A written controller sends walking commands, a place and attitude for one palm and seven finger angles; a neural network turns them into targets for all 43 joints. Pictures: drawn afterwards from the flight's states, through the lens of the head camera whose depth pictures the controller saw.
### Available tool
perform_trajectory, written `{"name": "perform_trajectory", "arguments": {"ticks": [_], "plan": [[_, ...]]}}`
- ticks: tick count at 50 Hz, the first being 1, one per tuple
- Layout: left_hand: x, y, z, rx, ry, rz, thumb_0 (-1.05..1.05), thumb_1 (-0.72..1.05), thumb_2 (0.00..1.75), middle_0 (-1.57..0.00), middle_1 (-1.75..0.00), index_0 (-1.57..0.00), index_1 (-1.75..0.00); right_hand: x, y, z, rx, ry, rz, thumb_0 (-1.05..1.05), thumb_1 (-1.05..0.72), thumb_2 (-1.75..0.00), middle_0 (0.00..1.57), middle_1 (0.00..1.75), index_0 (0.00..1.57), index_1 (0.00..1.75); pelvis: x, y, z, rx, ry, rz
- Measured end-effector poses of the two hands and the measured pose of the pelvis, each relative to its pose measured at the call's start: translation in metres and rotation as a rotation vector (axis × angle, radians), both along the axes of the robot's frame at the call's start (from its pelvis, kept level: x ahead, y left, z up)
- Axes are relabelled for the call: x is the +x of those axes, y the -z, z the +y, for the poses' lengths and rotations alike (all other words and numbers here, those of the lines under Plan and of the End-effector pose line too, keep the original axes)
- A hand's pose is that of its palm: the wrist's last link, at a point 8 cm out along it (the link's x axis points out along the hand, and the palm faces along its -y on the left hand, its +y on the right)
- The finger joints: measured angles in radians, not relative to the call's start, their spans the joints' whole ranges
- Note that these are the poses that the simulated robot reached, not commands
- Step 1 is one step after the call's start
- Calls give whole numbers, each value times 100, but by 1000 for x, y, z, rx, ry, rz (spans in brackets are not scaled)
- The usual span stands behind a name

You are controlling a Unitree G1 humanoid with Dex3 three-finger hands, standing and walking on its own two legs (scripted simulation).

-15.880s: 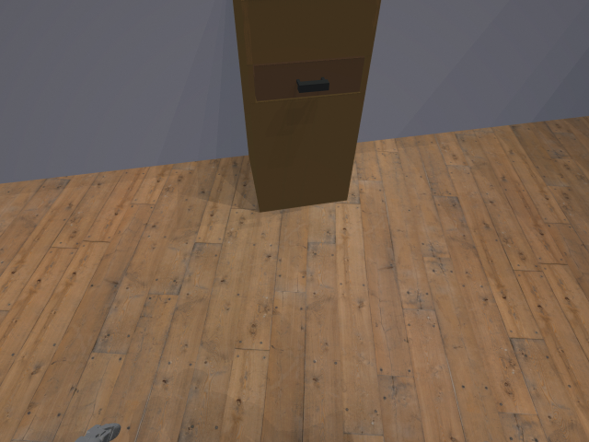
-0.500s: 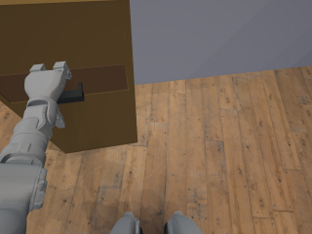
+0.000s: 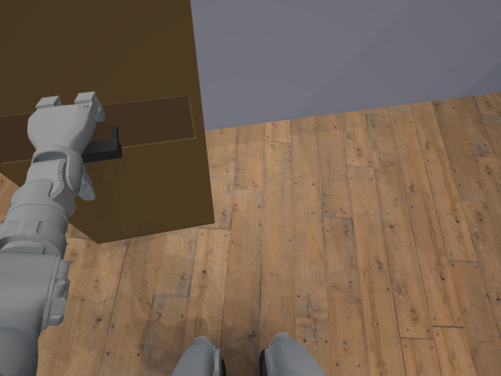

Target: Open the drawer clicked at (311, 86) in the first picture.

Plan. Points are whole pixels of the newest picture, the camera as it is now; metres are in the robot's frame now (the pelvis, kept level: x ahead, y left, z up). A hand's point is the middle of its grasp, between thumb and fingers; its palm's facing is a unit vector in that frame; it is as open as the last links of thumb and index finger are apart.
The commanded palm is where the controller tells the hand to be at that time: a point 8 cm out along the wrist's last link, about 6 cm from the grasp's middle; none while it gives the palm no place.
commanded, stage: move the hooked fingers above the handle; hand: left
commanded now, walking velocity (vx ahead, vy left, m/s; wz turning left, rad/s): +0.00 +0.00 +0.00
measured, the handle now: (90, 142) +0.54 +0.27 -0.06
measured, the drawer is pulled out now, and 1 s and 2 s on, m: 0.00 0.00 0.00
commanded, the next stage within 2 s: lower the fingers behind the handle in 0.74 s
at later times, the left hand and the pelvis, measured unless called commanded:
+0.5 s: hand (85, 145) +0.50 +0.25 +0.00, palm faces -0.09 -0.02 -1.00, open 13.8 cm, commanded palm +0.50 +0.25 +0.05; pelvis -0.01 -0.01 +0.00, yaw +0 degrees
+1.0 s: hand (86, 145) +0.50 +0.25 +0.00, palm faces -0.07 -0.02 -1.00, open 13.8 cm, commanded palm +0.50 +0.25 +0.03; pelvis -0.02 -0.01 -0.01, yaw +0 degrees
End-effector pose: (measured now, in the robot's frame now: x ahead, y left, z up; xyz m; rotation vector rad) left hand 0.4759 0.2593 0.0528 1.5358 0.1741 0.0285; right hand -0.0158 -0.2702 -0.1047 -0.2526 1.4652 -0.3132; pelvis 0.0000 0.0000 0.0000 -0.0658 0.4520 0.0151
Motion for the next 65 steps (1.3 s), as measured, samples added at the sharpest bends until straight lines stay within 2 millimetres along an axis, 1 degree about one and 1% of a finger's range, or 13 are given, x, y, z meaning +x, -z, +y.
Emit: {"name": "perform_trajectory", "arguments": {"ticks": [2, 9, 18, 24, 35, 50, 57, 65], "plan": [[3, 0, -5, -14, 15, -22, 0, -49, 30, -33, -120, -32, -120, 0, 1, -2, -6, -2, 4, 0, -90, -89, 20, 30, 20, 30, 1, 2, -1, -1, -1, 7], [4, 2, -8, -4, -17, -71, 0, -48, 30, -35, -122, -34, -124, 5, 6, -5, 5, -15, 1, 0, -90, -89, 20, 30, 20, 30, 0, 5, -3, 0, 1, 15], [4, -2, -13, 16, -59, -17, 0, -49, 30, -33, -121, -33, -122, 7, 4, -4, 18, -5, -36, 0, -90, -89, 20, 30, 20, 30, -5, 0, -7, 8, 9, -4], [4, -4, -11, 23, -38, 3, 0, -49, 30, -33, -120, -32, -121, -1, 4, -7, 2, -5, -35, 0, -90, -89, 20, 30, 20, 30, -9, 2, -8, 10, 7, 1], [4, 1, -9, 25, -20, -53, 0, -49, 30, -34, -122, -34, -123, -17, 12, -12, -12, -12, -2, 0, -90, -89, 20, 30, 20, 30, -18, 14, -9, 5, -1, 28], [4, -1, -12, 24, -53, -21, 0, -49, 30, -33, -120, -32, -122, -27, 11, -7, -6, -1, -23, 0, -90, -89, 20, 30, 20, 30, -25, 14, -10, 4, 3, 20], [3, 2, -9, 27, -25, -57, 0, -49, 30, -33, -121, -32, -125, -31, 20, -8, -10, -16, -11, 0, -90, -89, 20, 30, 20, 30, -29, 23, -9, 2, 2, 37], [3, 6, -11, 36, -43, -113, 0, -49, 30, -34, -124, -33, -130, -28, 35, -9, -7, -39, -35, 0, -90, -89, 20, 30, 20, 30, -40, 38, -10, 0, -5, 57]]}}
